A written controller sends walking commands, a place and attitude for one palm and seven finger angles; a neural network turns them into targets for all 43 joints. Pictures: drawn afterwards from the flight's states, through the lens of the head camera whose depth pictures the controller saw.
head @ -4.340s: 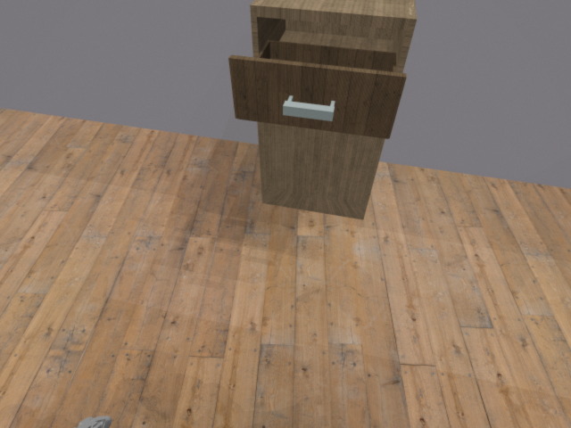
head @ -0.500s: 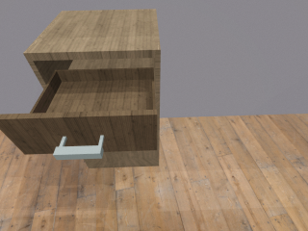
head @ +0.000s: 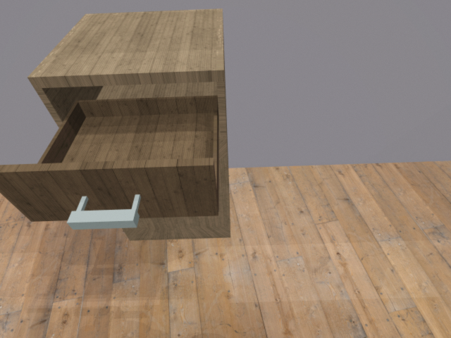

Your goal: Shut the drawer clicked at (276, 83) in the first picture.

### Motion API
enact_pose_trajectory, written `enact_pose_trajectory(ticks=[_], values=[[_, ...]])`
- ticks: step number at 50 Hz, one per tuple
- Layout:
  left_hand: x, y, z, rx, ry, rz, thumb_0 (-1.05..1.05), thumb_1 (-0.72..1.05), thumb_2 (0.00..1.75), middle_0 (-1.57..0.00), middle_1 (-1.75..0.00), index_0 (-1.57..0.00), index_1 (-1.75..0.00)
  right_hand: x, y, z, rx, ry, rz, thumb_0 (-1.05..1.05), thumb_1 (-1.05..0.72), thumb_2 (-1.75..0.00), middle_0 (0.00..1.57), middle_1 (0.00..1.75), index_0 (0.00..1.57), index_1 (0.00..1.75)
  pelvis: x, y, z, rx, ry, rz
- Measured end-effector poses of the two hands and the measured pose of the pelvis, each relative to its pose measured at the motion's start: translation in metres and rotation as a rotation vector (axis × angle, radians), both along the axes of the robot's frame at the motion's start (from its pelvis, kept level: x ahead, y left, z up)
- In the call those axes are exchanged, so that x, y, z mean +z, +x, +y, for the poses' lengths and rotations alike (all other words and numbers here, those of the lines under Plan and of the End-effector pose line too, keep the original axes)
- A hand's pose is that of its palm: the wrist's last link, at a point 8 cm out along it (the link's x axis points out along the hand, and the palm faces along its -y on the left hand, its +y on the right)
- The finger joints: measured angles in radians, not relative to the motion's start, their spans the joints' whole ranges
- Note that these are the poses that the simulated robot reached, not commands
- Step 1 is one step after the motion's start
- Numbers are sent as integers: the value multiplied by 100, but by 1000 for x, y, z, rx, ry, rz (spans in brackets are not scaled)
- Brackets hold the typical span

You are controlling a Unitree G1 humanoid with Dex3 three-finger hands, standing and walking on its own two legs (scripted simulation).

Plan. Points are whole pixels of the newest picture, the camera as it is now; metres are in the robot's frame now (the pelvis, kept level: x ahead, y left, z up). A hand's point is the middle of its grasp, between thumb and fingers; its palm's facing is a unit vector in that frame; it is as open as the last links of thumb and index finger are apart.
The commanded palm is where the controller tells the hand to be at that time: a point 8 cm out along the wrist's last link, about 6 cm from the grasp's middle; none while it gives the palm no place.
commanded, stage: come to a stop and stand still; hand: left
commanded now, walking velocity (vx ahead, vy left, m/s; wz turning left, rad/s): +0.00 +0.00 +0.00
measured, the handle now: (107, 209) +0.36 +0.26 +0.00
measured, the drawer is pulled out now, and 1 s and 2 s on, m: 0.29 0.29 0.29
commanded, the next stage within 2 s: look again from close up in 1.30 s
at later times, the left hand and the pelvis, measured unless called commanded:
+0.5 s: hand out of the picture +0.05 +0.18 -0.16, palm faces +0.02 -0.98 -0.20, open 7.4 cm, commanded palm none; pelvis +0.05 +0.01 +0.01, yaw +0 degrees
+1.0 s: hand out of the picture +0.09 +0.18 -0.16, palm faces +0.01 -0.98 -0.22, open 7.4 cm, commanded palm none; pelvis +0.08 +0.00 +0.01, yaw +0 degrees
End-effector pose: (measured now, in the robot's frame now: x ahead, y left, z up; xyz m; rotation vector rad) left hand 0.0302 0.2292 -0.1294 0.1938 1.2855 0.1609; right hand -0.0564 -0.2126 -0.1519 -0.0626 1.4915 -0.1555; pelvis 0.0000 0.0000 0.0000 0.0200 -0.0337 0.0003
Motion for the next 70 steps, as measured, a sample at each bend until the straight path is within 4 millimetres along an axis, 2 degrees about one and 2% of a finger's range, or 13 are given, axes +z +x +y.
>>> enact_pose_trajectory(ticks=[5,10,17,24,34,43,70], values=[[-4,-14,-7,15,-30,63,1,91,90,-20,-30,-20,-30,4,32,-2,18,-14,-60,1,-91,-90,20,30,20,30,3,8,0,-1,-9,3],[-5,-15,-12,25,-55,94,1,91,90,-20,-30,-20,-30,9,67,-1,39,-25,-114,1,-91,-90,20,30,20,30,6,19,3,-3,-13,7],[-2,-3,-10,36,-61,98,0,91,90,-20,-30,-20,-30,16,105,-3,71,-46,-145,1,-93,-90,20,30,20,30,11,36,8,-3,-13,15],[1,16,-1,30,-42,93,0,91,90,-20,-30,-20,-30,18,127,-4,79,-54,-156,1,-92,-90,20,30,20,30,13,50,9,-4,-10,14],[5,45,7,19,-13,66,0,91,90,-20,-30,-20,-30,16,137,-4,80,-44,-131,1,-92,-90,20,30,20,30,14,66,7,-3,-4,13],[6,58,3,14,-8,67,0,91,90,-20,-30,-20,-30,14,136,-4,73,-29,-97,1,-91,-90,20,30,20,30,14,76,3,-4,0,16],[1,49,-25,50,-40,117,0,91,90,-20,-30,-20,-30,15,151,-18,74,-40,-82,1,-91,-90,20,30,20,30,14,93,-12,1,-1,17]])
